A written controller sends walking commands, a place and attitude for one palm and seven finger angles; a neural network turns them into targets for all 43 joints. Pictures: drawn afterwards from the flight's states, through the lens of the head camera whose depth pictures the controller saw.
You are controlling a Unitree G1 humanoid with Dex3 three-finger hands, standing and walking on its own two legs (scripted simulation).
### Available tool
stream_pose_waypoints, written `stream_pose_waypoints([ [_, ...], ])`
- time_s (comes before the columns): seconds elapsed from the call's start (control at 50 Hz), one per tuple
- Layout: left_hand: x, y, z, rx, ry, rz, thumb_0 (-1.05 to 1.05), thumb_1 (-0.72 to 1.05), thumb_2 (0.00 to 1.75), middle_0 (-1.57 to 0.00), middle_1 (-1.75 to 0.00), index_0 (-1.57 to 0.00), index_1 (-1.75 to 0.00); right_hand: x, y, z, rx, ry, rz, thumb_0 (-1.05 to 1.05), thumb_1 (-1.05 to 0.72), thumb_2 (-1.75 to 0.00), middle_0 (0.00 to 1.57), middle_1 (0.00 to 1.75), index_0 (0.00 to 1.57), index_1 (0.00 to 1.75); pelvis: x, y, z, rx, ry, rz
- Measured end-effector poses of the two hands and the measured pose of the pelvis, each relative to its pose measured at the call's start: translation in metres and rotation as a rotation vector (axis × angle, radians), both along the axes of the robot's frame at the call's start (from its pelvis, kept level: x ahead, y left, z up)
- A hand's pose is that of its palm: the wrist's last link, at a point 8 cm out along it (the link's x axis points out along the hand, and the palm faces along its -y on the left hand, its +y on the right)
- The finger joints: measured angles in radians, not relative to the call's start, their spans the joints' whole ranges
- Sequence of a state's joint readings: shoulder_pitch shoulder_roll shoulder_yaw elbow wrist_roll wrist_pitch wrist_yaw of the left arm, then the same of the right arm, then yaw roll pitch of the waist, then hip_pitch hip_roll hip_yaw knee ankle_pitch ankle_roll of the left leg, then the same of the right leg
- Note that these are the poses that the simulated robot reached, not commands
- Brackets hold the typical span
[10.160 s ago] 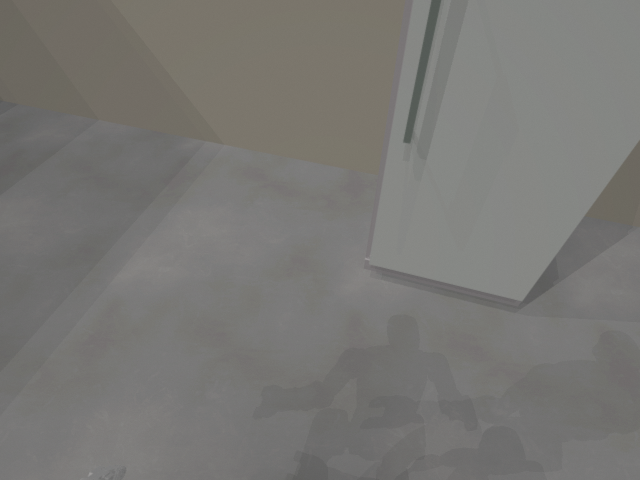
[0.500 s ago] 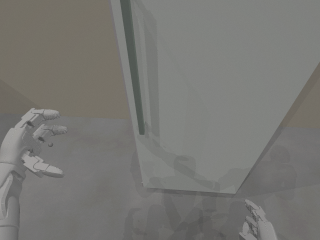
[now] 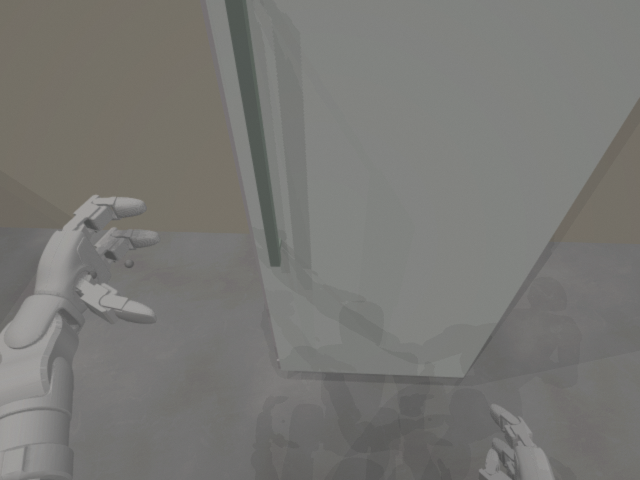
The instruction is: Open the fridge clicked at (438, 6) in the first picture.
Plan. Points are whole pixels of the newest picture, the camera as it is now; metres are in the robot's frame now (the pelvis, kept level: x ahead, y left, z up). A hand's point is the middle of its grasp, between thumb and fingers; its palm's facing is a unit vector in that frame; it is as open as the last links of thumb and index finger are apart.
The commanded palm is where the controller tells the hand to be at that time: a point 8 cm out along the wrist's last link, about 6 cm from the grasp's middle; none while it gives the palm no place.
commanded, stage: move the hooked fingers beside the handle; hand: left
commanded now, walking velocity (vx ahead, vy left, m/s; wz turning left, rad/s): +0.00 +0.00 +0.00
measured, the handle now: (262, 152) +0.52 +0.12 +0.15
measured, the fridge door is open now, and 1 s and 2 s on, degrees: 0 0 0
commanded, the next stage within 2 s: feel for the door with the fingertips in 2.00 s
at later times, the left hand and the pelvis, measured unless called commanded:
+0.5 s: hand (172, 233) +0.38 +0.22 +0.12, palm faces +0.04 -1.00 +0.00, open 14.0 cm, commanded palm +0.35 +0.27 +0.13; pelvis +0.00 +0.00 +0.00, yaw +0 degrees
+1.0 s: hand (207, 207) +0.43 +0.19 +0.12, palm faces +0.03 -1.00 -0.01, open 14.0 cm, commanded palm +0.41 +0.24 +0.12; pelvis +0.00 +0.00 +0.00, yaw -1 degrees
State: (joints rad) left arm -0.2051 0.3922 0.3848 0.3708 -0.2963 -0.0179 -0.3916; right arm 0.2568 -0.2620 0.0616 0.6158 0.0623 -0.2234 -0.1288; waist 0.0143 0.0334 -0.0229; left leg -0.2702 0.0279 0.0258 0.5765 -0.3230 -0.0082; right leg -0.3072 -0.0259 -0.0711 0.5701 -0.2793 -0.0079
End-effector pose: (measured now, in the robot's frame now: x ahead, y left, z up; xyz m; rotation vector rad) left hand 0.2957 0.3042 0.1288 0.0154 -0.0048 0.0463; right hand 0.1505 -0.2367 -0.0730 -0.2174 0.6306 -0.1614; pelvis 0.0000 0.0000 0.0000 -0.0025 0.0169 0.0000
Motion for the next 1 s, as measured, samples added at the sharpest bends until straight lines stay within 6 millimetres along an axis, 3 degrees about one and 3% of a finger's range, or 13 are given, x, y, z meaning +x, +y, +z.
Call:
stream_pose_waypoints([
  [0.5,0.057,-0.03,-0.008,-0.017,0.026,-0.009,-0.01,-0.5,0.3,-0.3,-1.2,-0.3,-1.2,-0.026,-0.006,-0.016,-0.003,0.141,-0.05,0.01,-0.9,-0.89,0.2,0.3,0.21,0.3,0.001,0.003,-0.001,0.001,0.037,-0.008],
  [0.86,0.097,-0.06,-0.008,-0.017,0.007,-0.031,-0.01,-0.5,0.3,-0.3,-1.2,-0.3,-1.2,-0.063,-0.012,-0.031,0.008,0.284,-0.099,0.01,-0.9,-0.89,0.2,0.3,0.21,0.3,0.004,0.005,-0.003,0.001,0.072,-0.019],
  [1.0,0.112,-0.061,-0.01,-0.007,0.017,-0.013,-0.02,-0.5,0.3,-0.3,-1.2,-0.3,-1.2,-0.075,-0.014,-0.034,0.005,0.323,-0.114,0.01,-0.9,-0.89,0.2,0.3,0.21,0.3,0.0,0.004,-0.005,0.001,0.086,-0.019],
])
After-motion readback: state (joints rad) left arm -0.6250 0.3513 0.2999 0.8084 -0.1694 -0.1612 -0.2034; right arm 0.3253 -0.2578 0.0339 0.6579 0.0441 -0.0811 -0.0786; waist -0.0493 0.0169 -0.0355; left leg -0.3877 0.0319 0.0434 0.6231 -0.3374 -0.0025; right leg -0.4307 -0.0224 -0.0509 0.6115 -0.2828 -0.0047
